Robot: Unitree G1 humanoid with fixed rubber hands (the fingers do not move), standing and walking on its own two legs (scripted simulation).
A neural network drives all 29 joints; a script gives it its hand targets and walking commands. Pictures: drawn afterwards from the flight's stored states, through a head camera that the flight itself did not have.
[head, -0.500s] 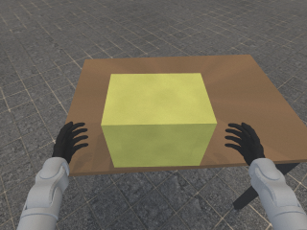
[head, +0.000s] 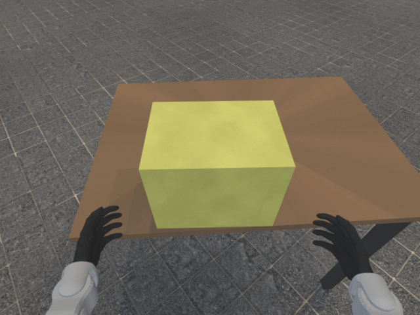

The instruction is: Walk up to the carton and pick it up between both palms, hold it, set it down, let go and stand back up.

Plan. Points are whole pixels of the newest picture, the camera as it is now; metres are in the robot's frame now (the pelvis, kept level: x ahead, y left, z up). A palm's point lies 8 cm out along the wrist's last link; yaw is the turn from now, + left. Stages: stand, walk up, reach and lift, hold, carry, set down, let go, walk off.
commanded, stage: set down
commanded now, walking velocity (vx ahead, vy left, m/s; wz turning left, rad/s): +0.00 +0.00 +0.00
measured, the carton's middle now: (214, 165) +0.43 +0.02 +0.03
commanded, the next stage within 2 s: none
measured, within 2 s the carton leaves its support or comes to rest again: neither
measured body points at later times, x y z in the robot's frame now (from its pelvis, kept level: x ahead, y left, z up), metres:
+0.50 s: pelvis +0.01 +0.00 +0.00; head +0.00 +0.00 +0.45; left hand +0.19 +0.24 -0.02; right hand +0.20 -0.22 -0.02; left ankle -0.01 +0.12 -0.75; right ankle -0.02 -0.12 -0.75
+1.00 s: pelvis +0.01 -0.01 +0.00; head +0.02 -0.01 +0.45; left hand +0.16 +0.24 -0.06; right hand +0.16 -0.22 -0.06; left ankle -0.01 +0.12 -0.75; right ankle -0.02 -0.12 -0.75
